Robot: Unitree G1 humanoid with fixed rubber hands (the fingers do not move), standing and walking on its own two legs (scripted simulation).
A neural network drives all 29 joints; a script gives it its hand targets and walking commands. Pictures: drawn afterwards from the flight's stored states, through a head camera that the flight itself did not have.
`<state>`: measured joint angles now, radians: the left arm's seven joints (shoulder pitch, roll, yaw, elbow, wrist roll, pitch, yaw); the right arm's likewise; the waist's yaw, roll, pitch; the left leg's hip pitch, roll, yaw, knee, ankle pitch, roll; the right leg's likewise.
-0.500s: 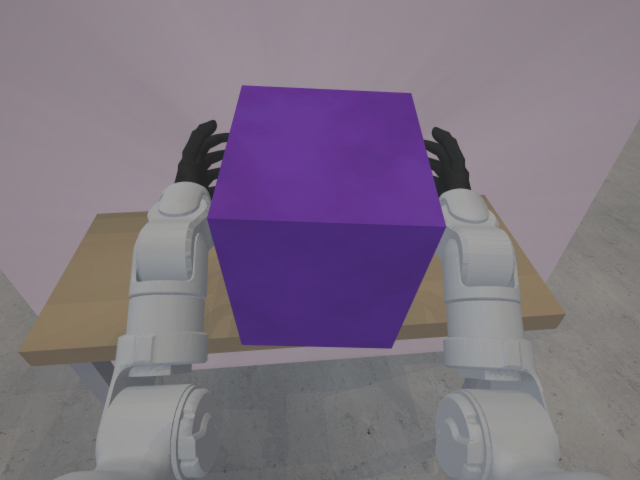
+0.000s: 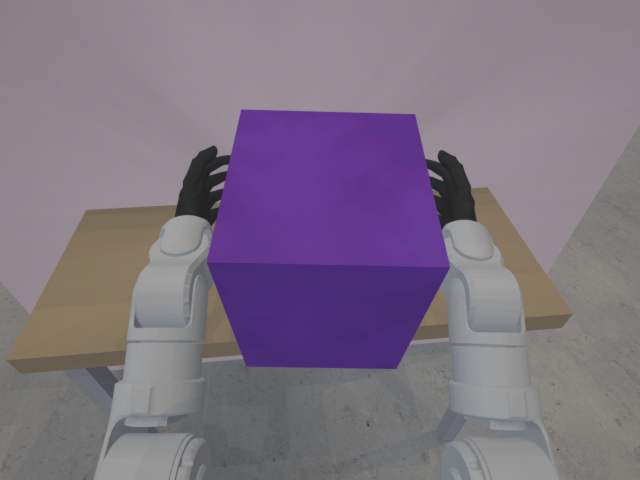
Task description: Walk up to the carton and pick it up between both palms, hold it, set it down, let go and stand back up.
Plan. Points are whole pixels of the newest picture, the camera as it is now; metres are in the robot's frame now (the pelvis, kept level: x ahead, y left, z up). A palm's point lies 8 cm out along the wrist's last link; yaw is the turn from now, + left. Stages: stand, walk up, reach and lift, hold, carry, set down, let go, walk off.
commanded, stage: hold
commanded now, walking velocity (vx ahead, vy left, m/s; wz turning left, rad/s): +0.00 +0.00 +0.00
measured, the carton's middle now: (324, 249) +0.37 +0.00 +0.13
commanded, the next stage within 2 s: none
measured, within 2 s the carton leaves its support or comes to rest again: neither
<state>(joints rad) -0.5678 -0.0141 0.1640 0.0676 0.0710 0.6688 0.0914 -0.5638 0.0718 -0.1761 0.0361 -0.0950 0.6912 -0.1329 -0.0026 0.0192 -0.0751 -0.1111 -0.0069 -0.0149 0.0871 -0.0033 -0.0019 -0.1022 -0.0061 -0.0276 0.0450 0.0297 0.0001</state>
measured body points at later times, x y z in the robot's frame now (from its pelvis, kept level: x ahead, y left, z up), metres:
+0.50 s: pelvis -0.02 -0.01 +0.00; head -0.05 -0.02 +0.45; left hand +0.35 +0.14 +0.20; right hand +0.35 -0.15 +0.20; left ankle +0.02 +0.12 -0.76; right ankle +0.03 -0.12 -0.76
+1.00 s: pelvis -0.02 -0.01 +0.00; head -0.05 -0.01 +0.45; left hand +0.37 +0.15 +0.21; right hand +0.37 -0.15 +0.20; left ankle +0.02 +0.12 -0.76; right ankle +0.03 -0.12 -0.76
